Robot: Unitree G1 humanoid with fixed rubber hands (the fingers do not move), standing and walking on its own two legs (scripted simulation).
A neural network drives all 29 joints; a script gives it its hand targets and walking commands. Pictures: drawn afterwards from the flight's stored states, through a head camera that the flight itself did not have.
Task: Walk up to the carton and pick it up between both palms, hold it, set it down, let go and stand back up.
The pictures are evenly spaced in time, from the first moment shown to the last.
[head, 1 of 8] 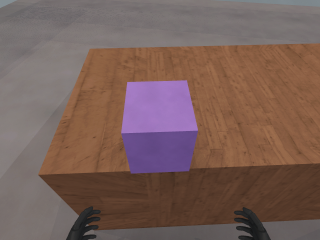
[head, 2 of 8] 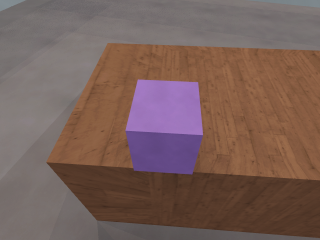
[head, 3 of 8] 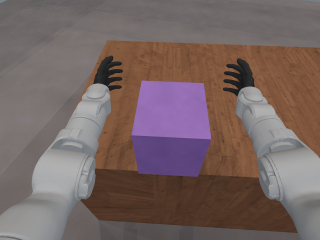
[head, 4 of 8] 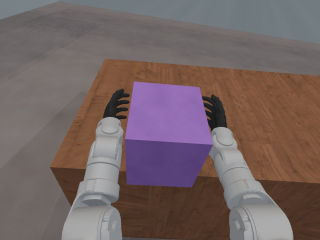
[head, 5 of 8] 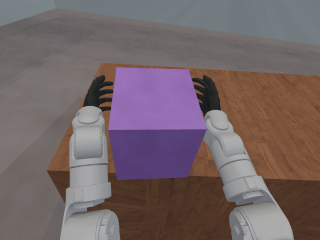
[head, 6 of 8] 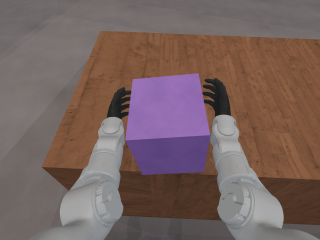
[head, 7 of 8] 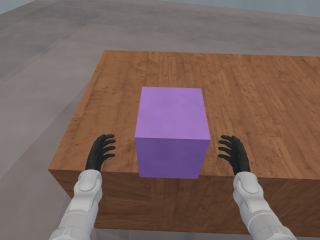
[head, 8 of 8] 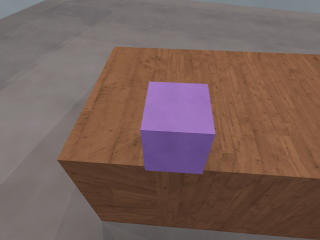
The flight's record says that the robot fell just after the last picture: no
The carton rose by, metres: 0.15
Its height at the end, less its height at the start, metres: +0.00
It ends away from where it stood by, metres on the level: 0.01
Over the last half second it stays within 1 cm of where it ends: yes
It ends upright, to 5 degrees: yes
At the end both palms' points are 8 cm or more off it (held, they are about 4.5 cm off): yes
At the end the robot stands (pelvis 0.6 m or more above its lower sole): yes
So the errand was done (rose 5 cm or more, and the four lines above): yes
